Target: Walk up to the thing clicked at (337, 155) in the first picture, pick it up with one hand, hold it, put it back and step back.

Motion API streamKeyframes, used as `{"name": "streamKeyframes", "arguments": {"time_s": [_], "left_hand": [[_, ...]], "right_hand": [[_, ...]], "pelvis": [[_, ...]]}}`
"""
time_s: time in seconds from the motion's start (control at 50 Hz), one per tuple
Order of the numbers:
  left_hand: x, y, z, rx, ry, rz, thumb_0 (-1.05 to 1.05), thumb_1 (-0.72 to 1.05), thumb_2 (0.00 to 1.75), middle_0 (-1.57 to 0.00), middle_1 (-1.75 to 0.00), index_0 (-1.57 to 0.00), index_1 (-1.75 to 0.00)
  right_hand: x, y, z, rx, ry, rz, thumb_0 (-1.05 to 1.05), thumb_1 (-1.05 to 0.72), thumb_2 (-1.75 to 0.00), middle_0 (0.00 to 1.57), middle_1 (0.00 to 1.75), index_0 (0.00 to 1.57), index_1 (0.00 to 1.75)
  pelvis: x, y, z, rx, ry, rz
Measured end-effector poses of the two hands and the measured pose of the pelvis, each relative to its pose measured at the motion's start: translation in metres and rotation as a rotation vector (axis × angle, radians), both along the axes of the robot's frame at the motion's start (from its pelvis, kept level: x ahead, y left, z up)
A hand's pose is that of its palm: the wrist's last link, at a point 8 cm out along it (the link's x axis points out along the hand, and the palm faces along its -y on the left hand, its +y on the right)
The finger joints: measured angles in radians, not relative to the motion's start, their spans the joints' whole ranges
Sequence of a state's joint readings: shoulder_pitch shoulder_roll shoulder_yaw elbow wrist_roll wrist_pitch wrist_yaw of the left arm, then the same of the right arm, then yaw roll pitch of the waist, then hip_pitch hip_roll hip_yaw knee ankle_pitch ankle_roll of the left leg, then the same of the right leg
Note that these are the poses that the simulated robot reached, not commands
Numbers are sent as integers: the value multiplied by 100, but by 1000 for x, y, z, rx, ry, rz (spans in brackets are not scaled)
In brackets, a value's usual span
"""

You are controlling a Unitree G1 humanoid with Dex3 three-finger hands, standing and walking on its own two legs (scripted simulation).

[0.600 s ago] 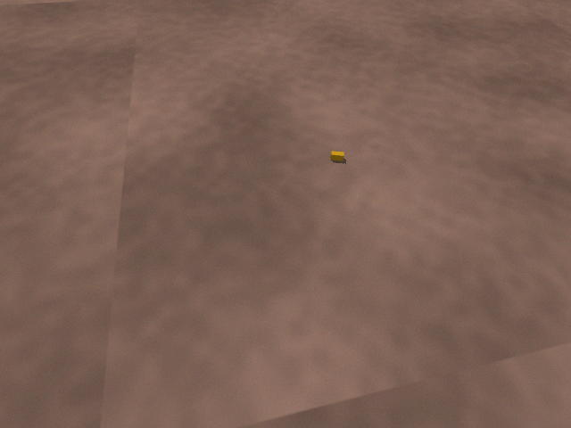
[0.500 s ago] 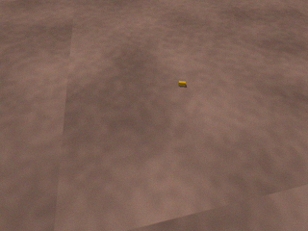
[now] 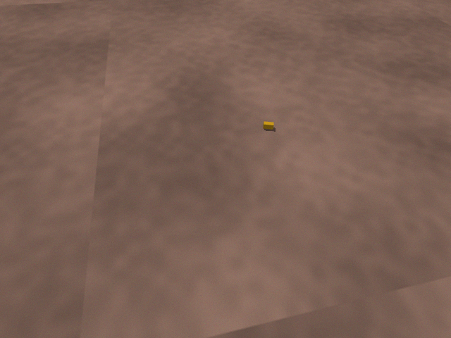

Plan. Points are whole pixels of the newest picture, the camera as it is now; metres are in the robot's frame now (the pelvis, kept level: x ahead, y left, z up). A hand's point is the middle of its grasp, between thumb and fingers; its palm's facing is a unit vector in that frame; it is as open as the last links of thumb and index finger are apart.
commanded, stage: stand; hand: left
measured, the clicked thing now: (268, 125) +1.52 -0.29 -0.76
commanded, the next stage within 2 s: walk up in 0.52 s
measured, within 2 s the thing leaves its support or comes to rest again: neither
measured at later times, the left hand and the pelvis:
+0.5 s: hand out of the picture +0.07 +0.25 -0.16, palm faces -0.03 -0.94 -0.34, open 7.4 cm; pelvis +0.00 +0.00 +0.00, yaw +0 degrees
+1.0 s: hand (141, 327) +0.17 +0.17 -0.15, palm faces +0.01 -0.93 -0.36, open 7.3 cm; pelvis +0.12 -0.11 -0.02, yaw -2 degrees
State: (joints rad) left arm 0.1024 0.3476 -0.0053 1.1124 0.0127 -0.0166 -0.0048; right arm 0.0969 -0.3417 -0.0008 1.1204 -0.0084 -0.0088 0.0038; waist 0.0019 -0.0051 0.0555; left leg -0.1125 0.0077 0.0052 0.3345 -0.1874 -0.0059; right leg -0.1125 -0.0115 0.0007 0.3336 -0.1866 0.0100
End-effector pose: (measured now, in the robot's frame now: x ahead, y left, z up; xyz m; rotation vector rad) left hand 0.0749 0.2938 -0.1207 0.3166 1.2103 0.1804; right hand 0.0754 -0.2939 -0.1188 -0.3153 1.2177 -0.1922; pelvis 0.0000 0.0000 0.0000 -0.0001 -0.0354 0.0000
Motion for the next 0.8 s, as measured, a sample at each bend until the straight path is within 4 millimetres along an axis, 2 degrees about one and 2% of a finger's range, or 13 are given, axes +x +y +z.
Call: {"name": "streamKeyframes", "arguments": {"time_s": [0.56, 0.62, 0.7, 0.76, 0.8], "left_hand": [[-8, 1, 0, -11, 17, 3, 0, 91, 90, -21, -30, -21, -30], [0, 6, 3, -6, 20, -12, 1, 91, 90, -21, -30, -21, -30], [25, 8, 11, 16, -15, -22, 1, 91, 90, -21, -30, -21, -30], [47, 0, 16, 32, -39, -36, 1, 91, 90, -21, -30, -20, -30], [63, -11, 18, 47, -49, -45, 1, 91, 90, -21, -30, -20, -30]], "right_hand": [[-11, -7, 0, 3, 9, -8, 0, -90, -90, 20, 30, 21, 30], [-16, -22, 5, -14, -30, -28, 0, -90, -90, 21, 30, 21, 30], [-29, -58, 11, -72, -9, -54, 0, -90, -90, 21, 30, 21, 30], [-31, -91, 13, -108, 17, -76, 0, -90, -90, 21, 30, 21, 30], [-24, -115, 9, -123, 20, -88, 0, -90, -90, 21, 30, 21, 30]], "pelvis": [[1, -4, -1, 3, 8, -1], [7, -11, -3, 11, 20, -15], [20, -28, -6, 22, 15, -20], [36, -46, -9, 30, 4, -42], [49, -61, -14, 33, -2, -52]]}}
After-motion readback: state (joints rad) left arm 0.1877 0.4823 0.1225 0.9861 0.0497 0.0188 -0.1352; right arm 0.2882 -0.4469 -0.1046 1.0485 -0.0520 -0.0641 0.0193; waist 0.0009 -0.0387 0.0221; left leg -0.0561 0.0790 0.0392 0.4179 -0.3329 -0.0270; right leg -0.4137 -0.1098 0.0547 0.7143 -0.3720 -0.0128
